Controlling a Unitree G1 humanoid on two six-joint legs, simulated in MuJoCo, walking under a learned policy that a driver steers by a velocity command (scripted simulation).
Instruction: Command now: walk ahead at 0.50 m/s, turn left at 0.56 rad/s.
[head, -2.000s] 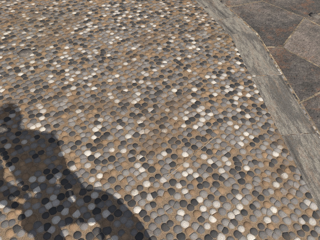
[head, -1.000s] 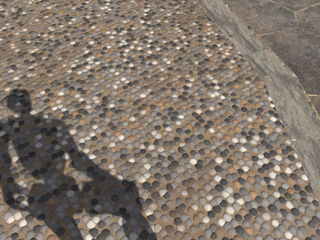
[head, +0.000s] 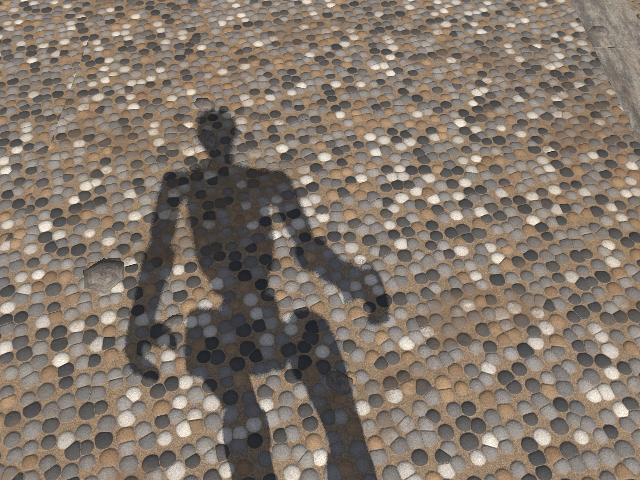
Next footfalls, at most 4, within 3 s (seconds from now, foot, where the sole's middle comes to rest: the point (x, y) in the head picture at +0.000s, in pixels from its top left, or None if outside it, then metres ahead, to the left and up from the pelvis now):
0.36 right None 0.37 -0.11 -0.76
0.74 left None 0.29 0.12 -0.76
1.14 right None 0.24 -0.14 -0.76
1.42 left None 0.30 0.11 -0.76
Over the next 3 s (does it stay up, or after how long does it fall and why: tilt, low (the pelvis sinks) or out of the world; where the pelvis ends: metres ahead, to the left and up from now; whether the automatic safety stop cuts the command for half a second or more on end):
stays up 0.24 0.00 0.02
